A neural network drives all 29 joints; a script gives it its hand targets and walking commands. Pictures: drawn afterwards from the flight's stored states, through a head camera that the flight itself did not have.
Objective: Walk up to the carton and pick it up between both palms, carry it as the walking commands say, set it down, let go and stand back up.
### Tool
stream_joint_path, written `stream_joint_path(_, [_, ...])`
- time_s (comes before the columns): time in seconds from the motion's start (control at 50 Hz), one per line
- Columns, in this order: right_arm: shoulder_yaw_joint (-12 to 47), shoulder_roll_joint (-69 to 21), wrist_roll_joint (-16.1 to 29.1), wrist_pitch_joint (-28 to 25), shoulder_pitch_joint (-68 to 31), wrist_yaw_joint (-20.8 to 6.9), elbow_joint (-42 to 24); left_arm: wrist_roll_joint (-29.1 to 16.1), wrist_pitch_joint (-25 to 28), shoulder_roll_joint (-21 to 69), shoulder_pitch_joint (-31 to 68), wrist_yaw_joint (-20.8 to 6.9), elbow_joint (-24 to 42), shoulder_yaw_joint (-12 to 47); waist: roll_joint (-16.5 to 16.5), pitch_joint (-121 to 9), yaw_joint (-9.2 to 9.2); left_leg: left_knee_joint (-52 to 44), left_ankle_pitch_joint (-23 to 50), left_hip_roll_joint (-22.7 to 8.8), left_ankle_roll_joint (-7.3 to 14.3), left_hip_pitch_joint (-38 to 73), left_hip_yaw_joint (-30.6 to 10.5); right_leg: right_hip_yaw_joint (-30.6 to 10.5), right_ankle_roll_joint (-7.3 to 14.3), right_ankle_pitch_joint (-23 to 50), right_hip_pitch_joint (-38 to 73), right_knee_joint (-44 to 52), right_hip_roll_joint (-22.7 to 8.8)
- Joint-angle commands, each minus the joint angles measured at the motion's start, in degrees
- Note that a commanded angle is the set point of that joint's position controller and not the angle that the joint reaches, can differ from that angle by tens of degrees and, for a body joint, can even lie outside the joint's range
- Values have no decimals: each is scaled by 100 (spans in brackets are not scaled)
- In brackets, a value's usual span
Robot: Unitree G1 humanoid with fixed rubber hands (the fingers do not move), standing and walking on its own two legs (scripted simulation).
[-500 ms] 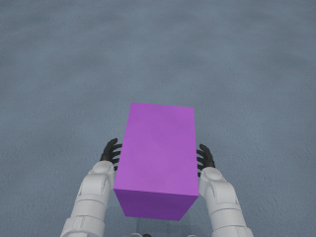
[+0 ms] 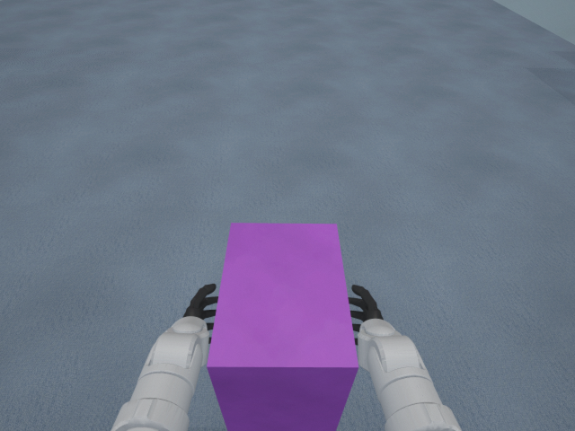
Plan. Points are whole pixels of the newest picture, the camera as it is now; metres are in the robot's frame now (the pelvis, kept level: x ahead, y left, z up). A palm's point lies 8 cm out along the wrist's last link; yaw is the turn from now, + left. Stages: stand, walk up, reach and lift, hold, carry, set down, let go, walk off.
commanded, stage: carry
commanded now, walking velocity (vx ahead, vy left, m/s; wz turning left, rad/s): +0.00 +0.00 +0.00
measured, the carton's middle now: (282, 333) +0.32 +0.01 -0.08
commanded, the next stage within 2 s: none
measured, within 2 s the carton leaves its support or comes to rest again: neither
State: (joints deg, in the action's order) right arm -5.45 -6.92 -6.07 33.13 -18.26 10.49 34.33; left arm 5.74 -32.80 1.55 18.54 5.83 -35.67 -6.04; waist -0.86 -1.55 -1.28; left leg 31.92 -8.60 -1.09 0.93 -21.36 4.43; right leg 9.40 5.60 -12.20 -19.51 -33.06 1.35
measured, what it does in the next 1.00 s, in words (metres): shifts its weight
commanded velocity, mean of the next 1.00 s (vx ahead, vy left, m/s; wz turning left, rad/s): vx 0.00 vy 0.00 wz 0.00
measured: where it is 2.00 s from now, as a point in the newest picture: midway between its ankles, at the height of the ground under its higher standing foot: outside the picture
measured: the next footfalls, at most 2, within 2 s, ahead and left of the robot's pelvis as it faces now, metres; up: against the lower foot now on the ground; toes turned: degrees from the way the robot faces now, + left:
none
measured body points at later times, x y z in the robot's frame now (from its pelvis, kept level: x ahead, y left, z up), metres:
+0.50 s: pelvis +0.02 +0.00 +0.01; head +0.05 +0.00 +0.45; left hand +0.33 +0.15 -0.02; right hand +0.33 -0.12 -0.02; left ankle +0.09 +0.11 -0.72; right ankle +0.07 -0.05 -0.72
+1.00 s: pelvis +0.07 +0.00 +0.01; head +0.07 -0.01 +0.46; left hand +0.38 +0.14 -0.01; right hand +0.37 -0.14 -0.01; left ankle +0.09 +0.11 -0.72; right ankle +0.07 -0.05 -0.72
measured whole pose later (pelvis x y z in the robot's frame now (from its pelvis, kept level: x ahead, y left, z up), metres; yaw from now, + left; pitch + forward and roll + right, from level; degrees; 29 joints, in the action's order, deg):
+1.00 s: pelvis +0.07 +0.00 +0.01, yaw -1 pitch +2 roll +1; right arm -5.3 -6.5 -4.3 33.5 -18.0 11.1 28.8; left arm 4.3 -31.1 3.0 18.2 6.6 -32.2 -7.7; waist 0.7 -3.1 -0.9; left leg 30.2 -13.4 -1.4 0.1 -18.5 5.0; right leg 8.2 5.7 -16.0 -16.3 -30.0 2.2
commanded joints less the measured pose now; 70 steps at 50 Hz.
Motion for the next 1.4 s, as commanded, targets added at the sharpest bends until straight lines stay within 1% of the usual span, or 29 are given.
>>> stream_joint_path(0.0, [3017,-5677,1735,-641,-4869,-2051,-1782,-1371,637,6006,4477,-1913,1566,2560,236,-2135,140,-573,-1115,-412,-36,402,-673,-1396,-437,-810,1006,1198,-1001])
stream_joint_path(0.12, [3188,-5846,1761,-577,-4729,-2046,-2003,-1421,623,6174,4219,-1951,1529,2507,-322,-2520,148,-192,-996,-274,-57,709,-568,-1496,-142,-769,957,1282,-1128])
stream_joint_path(0.26, [3211,-6150,1784,-479,-4033,-2127,-1909,-1714,610,6359,4631,-1978,2390,3054,484,-2814,115,-637,-275,-478,-57,1124,-507,-1249,-245,375,1085,960,-956])
stream_joint_path(0.3, [3197,-6108,1705,-440,-3842,-2166,-1716,-1690,620,6193,4867,-1987,2643,3105,360,-2812,84,-572,-94,-591,33,1134,-661,-1155,-270,427,1128,900,-947])
stream_joint_path(0.32, [3000,-6054,1591,-395,-3472,-2174,-1652,-1655,593,6233,4776,-1956,2734,3181,751,-2782,91,-609,54,-601,51,1064,-729,-1217,-327,466,1071,884,-948])
stream_joint_path(0.34, [2985,-5865,1534,-402,-3540,-2174,-1683,-1630,545,6126,4582,-1989,2473,3124,450,-2743,90,-576,149,-617,16,1058,-613,-1104,-299,513,1067,868,-963])
stream_joint_path(0.38, [3130,-5880,1603,-424,-3601,-2148,-2008,-1720,528,6218,4557,-1979,2662,3320,482,-2986,85,-484,375,-613,-29,1376,-545,-1109,-268,974,1112,875,-1006])
stream_joint_path(0.44, [2966,-5589,1530,-430,-3790,-2135,-1917,-1536,447,6103,4203,-1967,2112,3112,640,-2975,106,-644,254,-690,-47,1390,-701,-1003,-250,232,925,823,-908])
stream_joint_path(0.48, [3238,-5587,1592,-485,-4139,-2114,-2535,-1559,438,6276,3824,-1994,1876,3044,139,-2686,144,-558,-135,-566,-5,1070,-603,-1121,-359,370,1097,1056,-947])
stream_joint_path(0.5, [3230,-5678,1627,-422,-4144,-2123,-2288,-1569,494,6185,4285,-1968,2168,2996,300,-2769,130,-643,-336,-529,-63,1056,-628,-1150,-321,103,1090,1051,-973])
stream_joint_path(0.58, [3171,-5570,1503,-347,-3730,-2085,-2093,-1498,455,5983,4070,-1946,2158,2945,44,-2686,86,-550,69,-587,-96,1121,-603,-1133,-270,989,1142,973,-1028])
stream_joint_path(0.6, [3249,-5739,1614,-344,-3711,-2078,-2151,-1557,470,6057,4215,-1920,2338,2976,234,-2869,90,-530,-11,-556,-96,1199,-519,-1145,-268,1079,1274,989,-1083])
stream_joint_path(0.66, [3277,-5660,1638,-348,-3870,-2107,-1992,-1513,535,5890,4364,-1931,2313,2882,-135,-2934,91,-395,305,-589,-102,1106,-508,-1088,-239,1856,1554,821,-1171])
stream_joint_path(0.68, [3177,-5516,1587,-326,-3610,-2059,-1979,-1400,430,5862,3832,-1897,1952,2802,124,-2762,77,-390,660,-604,-161,1097,-500,-1057,-231,2107,1446,766,-1205])
stream_joint_path(0.74, [3192,-5362,1586,-400,-4192,-2095,-2077,-1369,463,5892,3874,-1930,1558,2688,121,-2703,127,-373,794,-607,-147,1267,-510,-1044,-316,1968,1246,798,-1137])
stream_joint_path(0.78, [3160,-5580,1621,-396,-3766,-2089,-1822,-1474,535,5960,4062,-1889,1934,2831,373,-2771,111,-292,837,-622,-151,1358,-515,-1144,-260,2294,1272,763,-1187])
stream_joint_path(0.84, [3200,-5502,1664,-382,-4030,-2096,-1821,-1405,485,5835,3991,-1925,1730,2685,51,-2540,114,-364,227,-549,-154,1200,-425,-1155,-277,2001,1289,901,-1204])
stream_joint_path(0.92, [3089,-5472,1650,-412,-3997,-2114,-1724,-1417,549,5872,4091,-1908,1730,2646,172,-2597,111,-309,838,-649,-147,1395,-641,-1138,-285,1999,1137,830,-1058])
stream_joint_path(0.96, [3013,-5688,1591,-404,-3721,-2137,-1344,-1542,614,5969,4422,-1939,1846,2744,295,-2703,94,-223,742,-577,-77,1370,-555,-1270,-372,2401,1230,858,-1108])
stream_joint_path(0.98, [3148,-5540,1603,-462,-4021,-2117,-1840,-1475,566,5959,4158,-1956,1692,2703,-111,-2574,99,-255,574,-544,-133,1297,-455,-1185,-293,2676,1281,853,-1169])
stream_joint_path(1.02, [3160,-5751,1700,-430,-3901,-2125,-1721,-1664,644,6035,4558,-1952,2189,2845,-41,-2747,93,-262,-49,-404,-175,1084,-325,-1333,-293,3381,1679,871,-1330])
stream_joint_path(1.04, [3066,-5677,1652,-474,-4088,-2151,-1646,-1684,705,6024,4964,-1934,2250,2910,150,-2739,69,-343,265,-422,-247,1263,-355,-1305,-258,3562,1529,779,-1264])
stream_joint_path(1.06, [3104,-5556,1657,-462,-4069,-2116,-1801,-1590,609,6003,4458,-1944,1874,2789,-122,-2595,79,-351,238,-450,-233,1283,-405,-1245,-290,3060,1387,831,-1194])
stream_joint_path(1.14, [3153,-5748,1716,-502,-4099,-2158,-1809,-1640,654,6196,4537,-1927,2006,2921,490,-2765,111,-293,1304,-602,-173,1715,-586,-1162,-335,2353,1117,825,-1016])
stream_joint_path(1.2, [3230,-5936,1792,-500,-4132,-2197,-1890,-1807,712,6243,4994,-1972,2479,3060,360,-3040,96,-201,1262,-610,-115,1721,-493,-1133,-316,2602,1270,843,-1028])
stream_joint_path(1.24, [3269,-5807,1795,-489,-4166,-2173,-2006,-1685,629,6226,4476,-1992,2136,2906,-102,-2858,88,-296,906,-653,-132,1555,-504,-1150,-234,2756,1410,871,-1046])
stream_joint_path(1.28, [3292,-5862,1817,-502,-4223,-2171,-2215,-1761,636,6386,4460,-1974,2183,3012,141,-3044,108,-311,1039,-567,-206,1589,-414,-1226,-189,3398,1583,767,-1114])
stream_joint_path(1.32, [3266,-5833,1790,-432,-3906,-2149,-2034,-1711,612,6222,4400,-1954,2323,2975,-18,-3036,86,-307,1043,-635,-239,1564,-455,-1061,-129,3146,1550,705,-1099])
stream_joint_path(1.38, [3226,-5712,1768,-517,-4011,-2165,-2257,-1742,612,6378,4256,-1955,2127,3091,515,-3171,96,-95,2153,-748,-195,1989,-478,-1087,-210,3259,1217,560,-1041])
